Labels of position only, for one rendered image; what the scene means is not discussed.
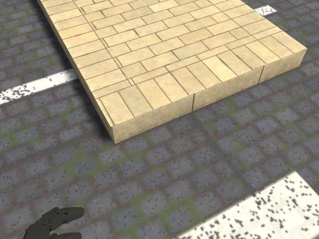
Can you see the robot left hand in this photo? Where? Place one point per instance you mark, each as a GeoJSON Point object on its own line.
{"type": "Point", "coordinates": [53, 219]}

